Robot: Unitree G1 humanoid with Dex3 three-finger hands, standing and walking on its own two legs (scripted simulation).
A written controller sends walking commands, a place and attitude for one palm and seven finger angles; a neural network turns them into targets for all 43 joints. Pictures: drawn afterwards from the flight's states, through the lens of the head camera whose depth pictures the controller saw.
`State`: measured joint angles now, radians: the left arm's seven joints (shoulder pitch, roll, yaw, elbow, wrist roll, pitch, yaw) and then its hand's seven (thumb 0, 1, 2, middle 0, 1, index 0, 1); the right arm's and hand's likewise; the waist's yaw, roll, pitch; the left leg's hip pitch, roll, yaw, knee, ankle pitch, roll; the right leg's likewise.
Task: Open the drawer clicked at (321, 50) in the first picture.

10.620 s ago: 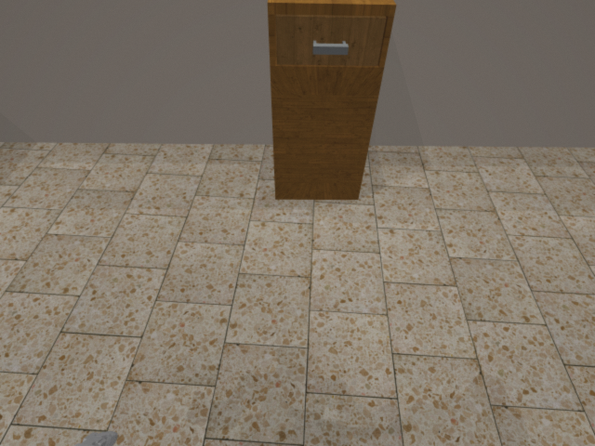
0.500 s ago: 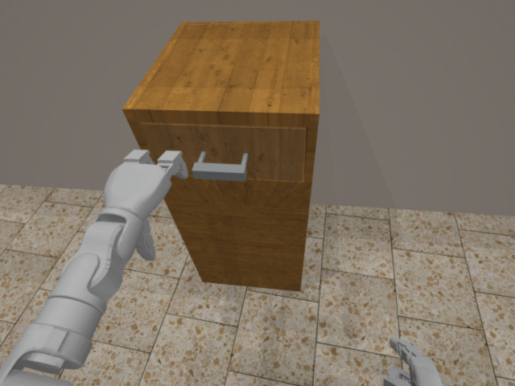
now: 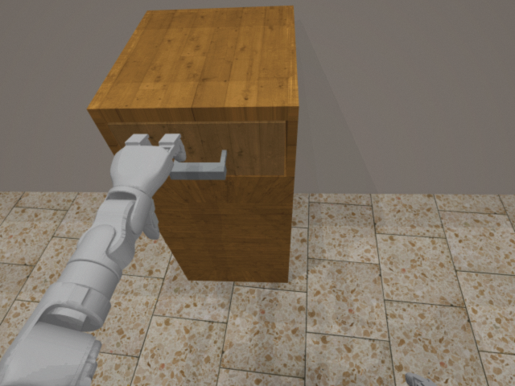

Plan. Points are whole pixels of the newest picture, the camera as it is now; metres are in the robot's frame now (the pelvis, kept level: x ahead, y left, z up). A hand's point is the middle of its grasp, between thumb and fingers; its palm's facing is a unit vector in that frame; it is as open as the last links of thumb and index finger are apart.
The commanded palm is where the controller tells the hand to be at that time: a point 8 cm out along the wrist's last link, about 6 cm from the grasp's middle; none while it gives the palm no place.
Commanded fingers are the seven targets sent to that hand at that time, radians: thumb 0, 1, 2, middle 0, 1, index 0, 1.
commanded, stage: move the hooked fingers above the handle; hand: left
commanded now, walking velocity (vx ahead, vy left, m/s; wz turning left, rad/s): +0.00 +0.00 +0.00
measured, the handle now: (199, 162) +0.54 +0.17 -0.01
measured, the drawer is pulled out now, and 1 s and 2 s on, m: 0.00 0.00 0.00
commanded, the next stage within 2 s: lower the fingers behind the handle in 1.38 s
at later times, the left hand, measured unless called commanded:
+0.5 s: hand (184, 165) +0.48 +0.17 +0.05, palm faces -0.02 -0.01 -1.00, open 13.9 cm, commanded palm +0.46 +0.18 +0.10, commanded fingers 0.00 -0.50 0.30 -0.30 -1.20 -0.30 -1.20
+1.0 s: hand (193, 161) +0.50 +0.16 +0.04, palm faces -0.03 -0.01 -1.00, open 13.8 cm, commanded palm +0.47 +0.17 +0.10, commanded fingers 0.00 -0.50 0.30 -0.30 -1.20 -0.30 -1.20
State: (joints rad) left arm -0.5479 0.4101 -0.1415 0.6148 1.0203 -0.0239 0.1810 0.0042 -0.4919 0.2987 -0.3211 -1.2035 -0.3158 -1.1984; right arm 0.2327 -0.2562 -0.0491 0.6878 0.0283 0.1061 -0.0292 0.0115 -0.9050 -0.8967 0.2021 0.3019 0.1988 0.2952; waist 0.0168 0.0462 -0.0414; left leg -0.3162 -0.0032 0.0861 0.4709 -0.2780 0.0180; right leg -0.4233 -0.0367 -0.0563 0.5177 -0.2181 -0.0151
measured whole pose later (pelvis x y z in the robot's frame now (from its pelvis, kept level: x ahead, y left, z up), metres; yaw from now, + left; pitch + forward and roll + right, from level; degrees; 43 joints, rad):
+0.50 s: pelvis +0.01 +0.00 -0.01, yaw +0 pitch +13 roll +1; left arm -0.82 0.36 -0.15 0.96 1.07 0.01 0.27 0.00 -0.49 0.30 -0.32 -1.20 -0.32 -1.20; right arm 0.29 -0.25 -0.05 0.71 0.01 0.11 -0.01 0.01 -0.90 -0.90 0.20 0.30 0.20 0.30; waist -0.06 0.04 -0.08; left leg -0.46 0.00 0.09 0.56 -0.33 0.02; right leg -0.55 -0.04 -0.05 0.58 -0.25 -0.01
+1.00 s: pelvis +0.01 +0.00 -0.01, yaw -1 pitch +14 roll +1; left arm -0.86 0.37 -0.11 1.03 1.07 0.03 0.30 0.00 -0.49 0.30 -0.33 -1.21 -0.32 -1.21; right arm 0.32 -0.25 -0.06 0.70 0.01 0.11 -0.02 0.01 -0.90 -0.90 0.20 0.30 0.20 0.30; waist -0.09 0.05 -0.09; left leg -0.49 0.02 0.10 0.56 -0.33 0.02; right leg -0.59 -0.02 -0.04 0.58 -0.25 -0.02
